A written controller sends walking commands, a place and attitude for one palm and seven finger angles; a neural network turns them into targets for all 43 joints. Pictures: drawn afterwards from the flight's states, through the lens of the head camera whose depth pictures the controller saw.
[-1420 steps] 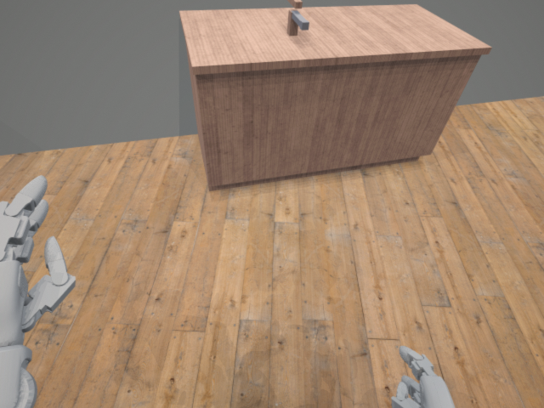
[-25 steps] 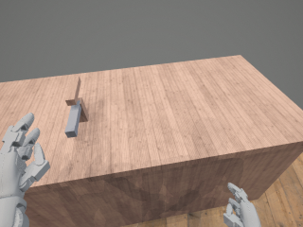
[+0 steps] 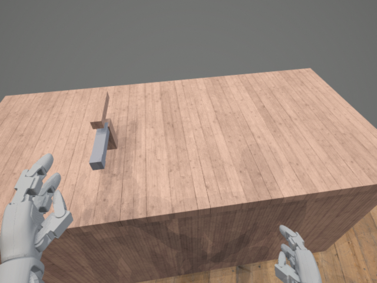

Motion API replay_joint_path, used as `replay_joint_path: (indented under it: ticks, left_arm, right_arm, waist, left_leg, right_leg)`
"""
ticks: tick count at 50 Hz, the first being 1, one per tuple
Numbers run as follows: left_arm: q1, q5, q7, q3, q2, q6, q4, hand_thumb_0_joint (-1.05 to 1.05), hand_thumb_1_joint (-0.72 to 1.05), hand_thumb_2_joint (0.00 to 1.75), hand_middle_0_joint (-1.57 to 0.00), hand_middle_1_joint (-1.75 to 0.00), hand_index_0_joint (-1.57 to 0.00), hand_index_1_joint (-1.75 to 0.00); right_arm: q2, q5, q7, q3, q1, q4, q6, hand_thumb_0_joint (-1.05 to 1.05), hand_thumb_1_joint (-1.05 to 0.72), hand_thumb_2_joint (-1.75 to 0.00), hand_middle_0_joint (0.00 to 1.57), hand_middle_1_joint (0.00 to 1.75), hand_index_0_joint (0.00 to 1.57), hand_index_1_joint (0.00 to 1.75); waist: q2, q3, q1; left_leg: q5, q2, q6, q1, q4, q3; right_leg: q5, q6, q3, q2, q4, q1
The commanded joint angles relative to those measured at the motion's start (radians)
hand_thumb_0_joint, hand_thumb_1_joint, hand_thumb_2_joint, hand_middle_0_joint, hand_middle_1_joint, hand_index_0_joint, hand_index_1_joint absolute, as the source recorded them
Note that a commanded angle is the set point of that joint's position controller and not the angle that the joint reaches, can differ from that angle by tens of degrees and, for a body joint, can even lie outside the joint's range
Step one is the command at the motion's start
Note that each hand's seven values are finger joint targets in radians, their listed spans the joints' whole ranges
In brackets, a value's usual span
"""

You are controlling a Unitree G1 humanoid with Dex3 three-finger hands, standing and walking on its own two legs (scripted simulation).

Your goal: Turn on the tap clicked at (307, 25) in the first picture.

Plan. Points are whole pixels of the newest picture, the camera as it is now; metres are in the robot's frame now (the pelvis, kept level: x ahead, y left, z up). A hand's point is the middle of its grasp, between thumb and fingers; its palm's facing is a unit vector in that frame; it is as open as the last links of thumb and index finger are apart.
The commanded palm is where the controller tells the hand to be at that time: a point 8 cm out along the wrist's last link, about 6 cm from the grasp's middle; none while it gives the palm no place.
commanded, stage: turn the palm inward beside the body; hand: left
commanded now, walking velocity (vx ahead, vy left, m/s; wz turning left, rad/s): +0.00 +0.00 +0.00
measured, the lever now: (97, 162) +0.36 +0.28 +0.05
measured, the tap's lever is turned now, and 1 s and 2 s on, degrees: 0 0 0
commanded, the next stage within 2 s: reach beside the lever's end, fingers flat in 0.50 s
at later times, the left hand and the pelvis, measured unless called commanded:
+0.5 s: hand (72, 211) +0.19 +0.22 +0.14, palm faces +0.43 -0.89 -0.13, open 7.4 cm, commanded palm +0.13 +0.26 +0.15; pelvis +0.00 -0.01 +0.00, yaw +0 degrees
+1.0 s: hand (77, 199) +0.22 +0.23 +0.12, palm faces +0.45 -0.88 -0.12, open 7.4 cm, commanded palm +0.17 +0.28 +0.13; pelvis +0.00 -0.01 +0.00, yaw +0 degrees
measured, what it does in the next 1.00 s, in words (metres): stands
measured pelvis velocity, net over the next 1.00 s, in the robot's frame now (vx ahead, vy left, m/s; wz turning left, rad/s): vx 0.00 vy -0.01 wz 0.00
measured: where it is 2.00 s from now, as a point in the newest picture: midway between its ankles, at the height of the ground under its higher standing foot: outside the picture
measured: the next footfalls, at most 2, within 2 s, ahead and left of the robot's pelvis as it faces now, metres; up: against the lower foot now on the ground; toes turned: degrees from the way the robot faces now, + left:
none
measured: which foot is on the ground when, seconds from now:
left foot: down 0.00-1.00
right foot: down 0.00-1.00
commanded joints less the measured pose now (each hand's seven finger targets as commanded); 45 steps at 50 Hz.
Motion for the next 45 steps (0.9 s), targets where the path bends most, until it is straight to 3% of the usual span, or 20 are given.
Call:
replay_joint_path:
  ticks: [1, 4, 9, 10, 12, 15, 16, 20, 21, 23, 25, 28, 30, 31, 34, 35, 36, 40, 43, 45]
  left_arm:
    - [-0.079, -0.002, 0.01, 0.093, 0.121, -0.065, -0.238, 0.0, 0.9, 0.9, -0.2, -0.3, -0.2, -0.3]
    - [-0.068, -0.023, -0.003, 0.101, 0.123, -0.042, -0.219, 0.0, 0.9, 0.9, -0.2, -0.3, -0.2, -0.3]
    - [-0.075, -0.011, -0.005, 0.09, 0.125, -0.017, -0.231, 0.0, 0.9, 0.9, -0.2, -0.3, -0.2, -0.3]
    - [-0.075, -0.005, 0.005, 0.113, 0.145, -0.017, -0.237, 0.0, 0.9, 0.9, -0.2, -0.3, -0.2, -0.3]
    - [-0.068, -0.011, 0.005, 0.099, 0.123, -0.018, -0.215, 0.0, 0.9, 0.9, -0.2, -0.3, -0.2, -0.3]
    - [-0.077, -0.008, 0.015, 0.12, 0.143, -0.027, -0.229, 0.0, 0.9, 0.9, -0.2, -0.3, -0.2, -0.3]
    - [-0.084, -0.006, 0.017, 0.096, 0.118, -0.031, -0.238, 0.0, 0.9, 0.9, -0.2, -0.3, -0.2, -0.3]
    - [-0.069, -0.009, 0.015, 0.109, 0.135, -0.027, -0.211, 0.0, 0.9, 0.9, -0.2, -0.3, -0.2, -0.3]
    - [-0.078, -0.011, 0.012, 0.083, 0.109, -0.027, -0.217, 0.0, 0.9, 0.9, -0.2, -0.3, -0.2, -0.3]
    - [-0.08, -0.015, 0.01, 0.082, 0.113, -0.027, -0.208, 0.0, 0.9, 0.9, -0.2, -0.3, -0.2, -0.3]
    - [-0.086, -0.009, 0.011, 0.102, 0.139, -0.029, -0.218, 0.0, 0.9, 0.9, -0.2, -0.3, -0.2, -0.3]
    - [-0.075, -0.014, 0.016, 0.093, 0.124, -0.039, -0.211, 0.0, 0.9, 0.9, -0.2, -0.3, -0.2, -0.3]
    - [-0.082, -0.008, 0.017, 0.106, 0.142, -0.043, -0.215, 0.0, 0.9, 0.9, -0.2, -0.3, -0.2, -0.3]
    - [-0.114, -0.01, 0.02, 0.084, 0.119, -0.046, -0.203, 0.0, 0.9, 0.9, -0.2, -0.3, -0.2, -0.3]
    - [-0.162, -0.022, 0.019, 0.102, 0.131, -0.042, -0.134, 0.0, 0.9, 0.9, -0.2, -0.3, -0.2, -0.3]
    - [-0.181, -0.015, 0.025, 0.13, 0.163, -0.041, -0.111, 0.0, 0.9, 0.9, -0.2, -0.3, -0.2, -0.3]
    - [-0.214, -0.015, 0.023, 0.097, 0.133, -0.04, -0.103, 0.0, 0.9, 0.9, -0.2, -0.3, -0.2, -0.3]
    - [-0.292, -0.006, 0.029, 0.125, 0.175, -0.046, -0.074, 0.0, 0.9, 0.9, -0.2, -0.3, -0.2, -0.3]
    - [-0.253, -0.009, 0.021, 0.13, 0.166, -0.058, -0.045, 0.0, 0.9, 0.9, -0.2, -0.3, -0.2, -0.3]
    - [-0.251, -0.012, 0.016, 0.167, 0.19, -0.062, -0.014, 0.0, 0.9, 0.9, -0.2, -0.3, -0.2, -0.3]
  right_arm:
    - [-0.104, 0.003, -0.012, -0.045, -0.123, -0.165, -0.067, 0.0, -0.9, -0.9, 0.2, 0.3, 0.2, 0.3]
    - [-0.11, 0.006, -0.014, -0.048, -0.12, -0.162, -0.069, 0.0, -0.9, -0.9, 0.2, 0.3, 0.2, 0.3]
    - [-0.106, 0.008, -0.017, -0.046, -0.124, -0.165, -0.061, 0.0, -0.9, -0.9, 0.2, 0.3, 0.2, 0.3]
    - [-0.103, 0.008, -0.019, -0.043, -0.133, -0.161, -0.06, 0.0, -0.9, -0.9, 0.2, 0.3, 0.2, 0.3]
    - [-0.104, 0.007, -0.017, -0.045, -0.122, -0.164, -0.056, 0.0, -0.9, -0.9, 0.2, 0.3, 0.2, 0.3]
    - [-0.103, 0.008, -0.018, -0.046, -0.135, -0.158, -0.056, 0.0, -0.9, -0.9, 0.2, 0.3, 0.2, 0.3]
    - [-0.101, 0.007, -0.016, -0.046, -0.128, -0.162, -0.054, 0.0, -0.9, -0.9, 0.2, 0.3, 0.2, 0.3]
    - [-0.102, 0.009, -0.018, -0.045, -0.14, -0.157, -0.055, 0.0, -0.9, -0.9, 0.2, 0.3, 0.2, 0.3]
    - [-0.1, 0.009, -0.017, -0.044, -0.139, -0.161, -0.053, 0.0, -0.9, -0.9, 0.2, 0.3, 0.2, 0.3]
    - [-0.105, 0.01, -0.017, -0.048, -0.14, -0.161, -0.053, 0.0, -0.9, -0.9, 0.2, 0.3, 0.2, 0.3]
    - [-0.101, 0.013, -0.019, -0.045, -0.148, -0.156, -0.056, 0.0, -0.9, -0.9, 0.2, 0.3, 0.2, 0.3]
    - [-0.104, 0.009, -0.016, -0.049, -0.142, -0.16, -0.058, 0.0, -0.9, -0.9, 0.2, 0.3, 0.2, 0.3]
    - [-0.101, 0.012, -0.017, -0.048, -0.148, -0.154, -0.059, 0.0, -0.9, -0.9, 0.2, 0.3, 0.2, 0.3]
    - [-0.099, 0.011, -0.017, -0.045, -0.144, -0.154, -0.058, 0.0, -0.9, -0.9, 0.2, 0.3, 0.2, 0.3]
    - [-0.106, 0.011, -0.022, -0.05, -0.154, -0.142, -0.056, 0.0, -0.9, -0.9, 0.2, 0.3, 0.2, 0.3]
    - [-0.104, 0.014, -0.025, -0.051, -0.161, -0.131, -0.054, 0.0, -0.9, -0.9, 0.2, 0.3, 0.2, 0.3]
    - [-0.101, 0.015, -0.025, -0.05, -0.167, -0.134, -0.051, 0.0, -0.9, -0.9, 0.2, 0.3, 0.2, 0.3]
    - [-0.101, 0.014, -0.027, -0.051, -0.184, -0.121, -0.05, 0.0, -0.9, -0.9, 0.2, 0.3, 0.2, 0.3]
    - [-0.105, 0.008, -0.022, -0.054, -0.161, -0.126, -0.045, 0.0, -0.9, -0.9, 0.2, 0.3, 0.2, 0.3]
    - [-0.106, 0.009, -0.022, -0.056, -0.153, -0.12, -0.04, 0.0, -0.9, -0.9, 0.2, 0.3, 0.2, 0.3]
  waist:
    - [0.0, -0.085, -0.003]
    - [-0.024, -0.093, 0.002]
    - [0.002, -0.083, 0.004]
    - [0.012, -0.066, 0.009]
    - [-0.037, -0.07, 0.002]
    - [-0.011, -0.07, 0.007]
    - [-0.002, -0.08, 0.002]
    - [-0.013, -0.056, 0.005]
    - [-0.005, -0.057, -0.001]
    - [-0.036, -0.055, -0.004]
    - [0.001, -0.037, 0.004]
    - [-0.043, -0.061, -0.001]
    - [0.004, -0.041, 0.004]
    - [-0.015, -0.036, -0.011]
    - [-0.058, -0.014, -0.016]
    - [-0.057, 0.006, -0.013]
    - [-0.045, 0.004, -0.02]
    - [-0.005, -0.024, -0.017]
    - [-0.017, -0.09, -0.011]
    - [-0.022, -0.091, -0.007]
  left_leg:
    - [0.214, 0.007, 0.031, 0.099, -0.108, -0.026]
    - [0.239, 0.009, 0.032, 0.1, -0.109, -0.025]
    - [0.245, 0.01, 0.031, 0.112, -0.12, -0.022]
    - [0.249, 0.009, 0.029, 0.113, -0.123, -0.025]
    - [0.237, 0.01, 0.033, 0.105, -0.119, -0.021]
    - [0.23, 0.009, 0.031, 0.113, -0.121, -0.021]
    - [0.236, 0.009, 0.03, 0.116, -0.121, -0.019]
    - [0.2, 0.006, 0.035, 0.103, -0.122, -0.019]
    - [0.192, 0.006, 0.035, 0.103, -0.122, -0.016]
    - [0.18, 0.008, 0.038, 0.097, -0.12, -0.017]
    - [0.17, 0.005, 0.037, 0.097, -0.122, -0.017]
    - [0.179, 0.003, 0.041, 0.095, -0.11, -0.015]
    - [0.165, 0.002, 0.039, 0.096, -0.113, -0.015]
    - [0.146, 0.002, 0.038, 0.091, -0.114, -0.016]
    - [0.104, 0.001, 0.042, 0.065, -0.108, -0.017]
    - [0.088, 0.0, 0.042, 0.062, -0.108, -0.017]
    - [0.072, -0.002, 0.041, 0.059, -0.108, -0.015]
    - [0.068, -0.003, 0.039, 0.066, -0.107, -0.019]
    - [0.144, -0.003, 0.038, 0.073, -0.103, -0.012]
    - [0.175, -0.004, 0.038, 0.075, -0.107, -0.009]
  right_leg:
    - [0.207, 0.034, 0.042, -0.034, -0.129, -0.012]
    - [0.247, 0.036, 0.043, -0.036, -0.133, 0.011]
    - [0.246, 0.035, 0.046, -0.036, -0.146, 0.017]
    - [0.245, 0.032, 0.047, -0.034, -0.15, 0.018]
    - [0.242, 0.038, 0.047, -0.033, -0.156, 0.015]
    - [0.228, 0.036, 0.05, -0.033, -0.162, 0.017]
    - [0.235, 0.035, 0.05, -0.034, -0.157, 0.017]
    - [0.206, 0.038, 0.06, -0.036, -0.177, 0.019]
    - [0.201, 0.039, 0.06, -0.039, -0.179, 0.013]
    - [0.186, 0.041, 0.064, -0.038, -0.187, 0.012]
    - [0.17, 0.038, 0.072, -0.04, -0.195, 0.015]
    - [0.191, 0.043, 0.075, -0.042, -0.192, 0.017]
    - [0.167, 0.04, 0.079, -0.043, -0.2, 0.011]
    - [0.148, 0.043, 0.076, -0.044, -0.2, -0.003]
    - [0.091, 0.051, 0.099, -0.05, -0.225, -0.014]
    - [0.054, 0.05, 0.106, -0.05, -0.241, -0.019]
    - [0.028, 0.052, 0.115, -0.056, -0.246, -0.027]
    - [0.008, 0.047, 0.13, -0.061, -0.251, -0.013]
    - [0.144, 0.047, 0.116, -0.058, -0.21, 0.027]
    - [0.204, 0.046, 0.108, -0.051, -0.197, 0.041]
